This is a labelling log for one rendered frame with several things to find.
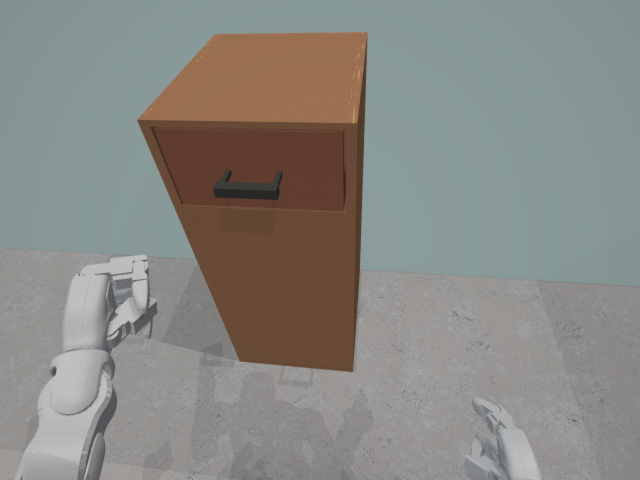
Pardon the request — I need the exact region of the robot left forearm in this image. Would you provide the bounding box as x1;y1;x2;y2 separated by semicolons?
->
14;349;117;480

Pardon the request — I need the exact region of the robot right hand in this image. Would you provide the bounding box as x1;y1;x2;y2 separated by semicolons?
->
465;397;544;480

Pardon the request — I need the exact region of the robot left hand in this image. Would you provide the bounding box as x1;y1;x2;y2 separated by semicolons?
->
62;255;157;354

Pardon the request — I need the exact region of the drawer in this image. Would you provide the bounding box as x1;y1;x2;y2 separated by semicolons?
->
154;127;346;211

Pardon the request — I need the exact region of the cabinet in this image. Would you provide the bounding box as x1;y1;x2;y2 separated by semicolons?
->
137;32;368;372

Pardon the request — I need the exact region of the handle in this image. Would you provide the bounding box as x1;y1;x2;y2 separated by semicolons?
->
213;169;283;200

